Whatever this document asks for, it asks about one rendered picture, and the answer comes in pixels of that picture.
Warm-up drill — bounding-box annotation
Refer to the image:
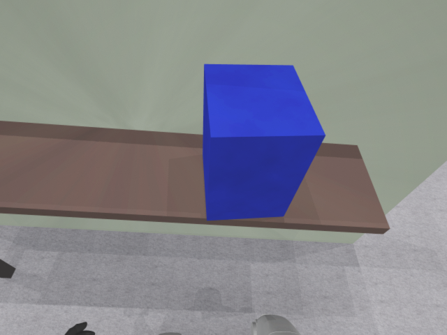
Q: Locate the right robot thigh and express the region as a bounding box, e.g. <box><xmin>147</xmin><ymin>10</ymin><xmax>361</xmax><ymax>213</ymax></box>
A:
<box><xmin>251</xmin><ymin>315</ymin><xmax>301</xmax><ymax>335</ymax></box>

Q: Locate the carton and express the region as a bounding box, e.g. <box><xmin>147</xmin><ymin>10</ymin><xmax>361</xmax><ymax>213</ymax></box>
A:
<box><xmin>203</xmin><ymin>64</ymin><xmax>325</xmax><ymax>221</ymax></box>

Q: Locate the table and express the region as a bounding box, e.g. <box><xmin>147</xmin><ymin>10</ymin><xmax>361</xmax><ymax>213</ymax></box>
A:
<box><xmin>0</xmin><ymin>121</ymin><xmax>390</xmax><ymax>278</ymax></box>

